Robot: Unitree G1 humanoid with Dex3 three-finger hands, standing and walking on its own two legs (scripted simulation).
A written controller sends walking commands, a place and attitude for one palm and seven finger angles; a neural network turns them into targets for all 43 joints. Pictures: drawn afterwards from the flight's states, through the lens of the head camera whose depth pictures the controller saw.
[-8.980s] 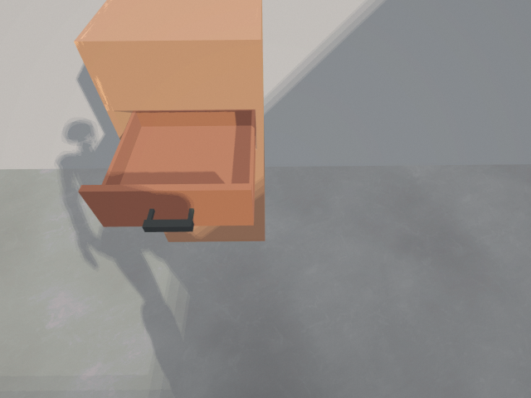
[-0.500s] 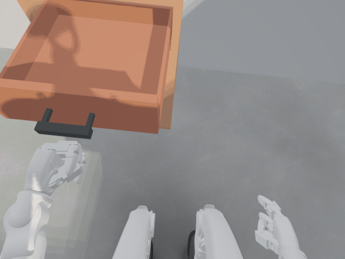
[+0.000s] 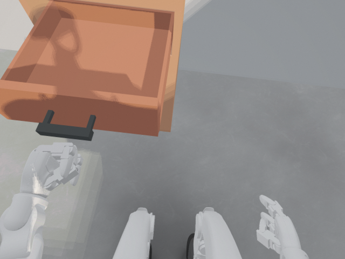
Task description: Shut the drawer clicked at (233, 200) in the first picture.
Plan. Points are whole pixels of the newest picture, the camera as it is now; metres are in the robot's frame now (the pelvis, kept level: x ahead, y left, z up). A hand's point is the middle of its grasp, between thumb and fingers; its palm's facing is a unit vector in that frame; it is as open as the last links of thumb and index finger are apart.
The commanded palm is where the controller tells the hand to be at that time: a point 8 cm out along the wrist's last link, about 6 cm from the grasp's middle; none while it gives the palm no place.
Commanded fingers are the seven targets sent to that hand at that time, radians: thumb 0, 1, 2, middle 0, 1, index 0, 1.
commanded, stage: push the drawer shut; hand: left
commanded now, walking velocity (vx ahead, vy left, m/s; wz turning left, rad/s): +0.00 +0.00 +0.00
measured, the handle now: (68, 124) +0.39 +0.26 +0.03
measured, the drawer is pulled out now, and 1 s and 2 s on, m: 0.29 0.19 0.07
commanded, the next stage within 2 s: none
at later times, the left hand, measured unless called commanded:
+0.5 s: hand (77, 146) +0.34 +0.23 +0.02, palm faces -0.09 -0.99 -0.05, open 2.8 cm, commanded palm +0.35 +0.27 +0.03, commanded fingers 0.00 0.90 0.90 -1.40 -1.60 -1.40 -1.60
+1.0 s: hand (89, 115) +0.42 +0.22 +0.02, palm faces -0.07 -1.00 -0.06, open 3.1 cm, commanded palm +0.41 +0.26 +0.03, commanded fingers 0.00 0.90 0.90 -1.40 -1.60 -1.40 -1.60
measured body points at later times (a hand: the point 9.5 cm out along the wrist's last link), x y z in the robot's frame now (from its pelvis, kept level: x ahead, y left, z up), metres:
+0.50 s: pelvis -0.01 +0.01 +0.00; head +0.13 +0.04 +0.42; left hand +0.34 +0.28 +0.02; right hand +0.16 -0.24 -0.10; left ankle +0.02 +0.11 -0.57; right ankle +0.06 -0.11 -0.57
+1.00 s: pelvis -0.01 +0.01 +0.00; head +0.14 +0.04 +0.43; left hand +0.41 +0.28 +0.03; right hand +0.11 -0.26 -0.10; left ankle +0.02 +0.11 -0.57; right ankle +0.06 -0.11 -0.57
